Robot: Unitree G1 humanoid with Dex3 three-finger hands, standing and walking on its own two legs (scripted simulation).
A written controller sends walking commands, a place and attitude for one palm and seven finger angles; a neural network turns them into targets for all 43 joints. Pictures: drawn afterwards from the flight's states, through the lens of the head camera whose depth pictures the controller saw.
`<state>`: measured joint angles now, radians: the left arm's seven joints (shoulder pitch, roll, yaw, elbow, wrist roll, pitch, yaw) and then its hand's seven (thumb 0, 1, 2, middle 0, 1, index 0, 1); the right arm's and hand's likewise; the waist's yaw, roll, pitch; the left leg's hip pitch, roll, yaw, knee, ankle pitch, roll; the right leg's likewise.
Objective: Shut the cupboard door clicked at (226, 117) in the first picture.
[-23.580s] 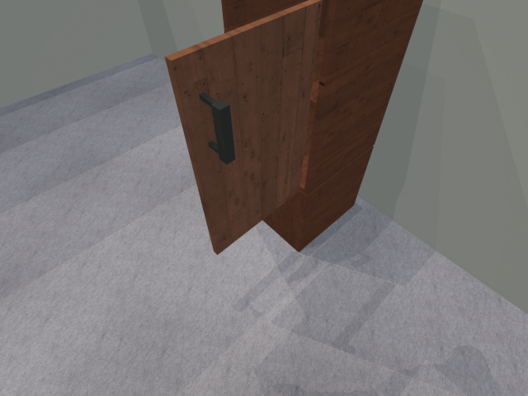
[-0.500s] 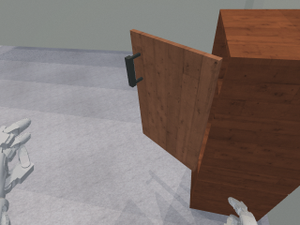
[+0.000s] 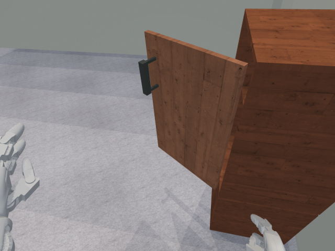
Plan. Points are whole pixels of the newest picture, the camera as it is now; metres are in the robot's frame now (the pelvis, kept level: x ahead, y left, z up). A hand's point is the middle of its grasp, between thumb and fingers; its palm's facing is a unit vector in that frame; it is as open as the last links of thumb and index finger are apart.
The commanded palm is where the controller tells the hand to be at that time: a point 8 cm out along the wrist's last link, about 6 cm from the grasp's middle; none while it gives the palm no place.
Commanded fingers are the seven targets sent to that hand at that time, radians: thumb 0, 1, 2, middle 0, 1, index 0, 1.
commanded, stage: step back with the hand held close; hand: left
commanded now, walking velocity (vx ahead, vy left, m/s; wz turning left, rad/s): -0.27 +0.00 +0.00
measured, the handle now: (149, 75) +0.65 +0.14 +0.10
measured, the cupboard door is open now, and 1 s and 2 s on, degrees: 57 57 57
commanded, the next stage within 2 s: stop stepping back and stand still in 1.44 s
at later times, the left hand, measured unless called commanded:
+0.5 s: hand (10, 198) +0.16 +0.30 +0.15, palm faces +0.37 -0.79 -0.48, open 7.4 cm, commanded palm +0.10 +0.33 +0.17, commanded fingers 0.00 0.90 0.90 -0.20 -0.30 -0.20 -0.30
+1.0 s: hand out of the picture +0.08 +0.31 +0.16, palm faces +0.47 -0.76 -0.45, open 7.4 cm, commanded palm +0.00 +0.35 +0.17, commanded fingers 0.00 0.90 0.90 -0.20 -0.30 -0.20 -0.30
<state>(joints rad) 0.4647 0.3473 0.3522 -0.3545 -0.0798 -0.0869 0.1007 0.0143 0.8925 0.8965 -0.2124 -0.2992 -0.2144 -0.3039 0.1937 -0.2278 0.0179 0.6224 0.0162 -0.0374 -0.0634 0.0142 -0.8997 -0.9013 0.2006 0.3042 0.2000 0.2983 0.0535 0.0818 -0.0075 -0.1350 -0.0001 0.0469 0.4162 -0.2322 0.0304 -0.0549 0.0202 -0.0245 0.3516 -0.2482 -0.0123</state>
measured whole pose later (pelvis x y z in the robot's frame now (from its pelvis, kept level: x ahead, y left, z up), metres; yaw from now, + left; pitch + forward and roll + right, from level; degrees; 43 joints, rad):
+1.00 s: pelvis -0.13 +0.04 -0.03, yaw +3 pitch +0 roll -3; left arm 0.49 0.43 0.45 -0.50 -0.03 -0.26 0.16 0.01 0.89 0.90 -0.21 -0.30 -0.22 -0.30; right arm 0.22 -0.22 -0.01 0.59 0.01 -0.06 -0.08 0.01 -0.90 -0.90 0.20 0.30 0.20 0.30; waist -0.03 0.03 0.03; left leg -0.50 0.00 0.07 0.63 -0.18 0.10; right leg -0.42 0.04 0.02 0.67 -0.27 0.02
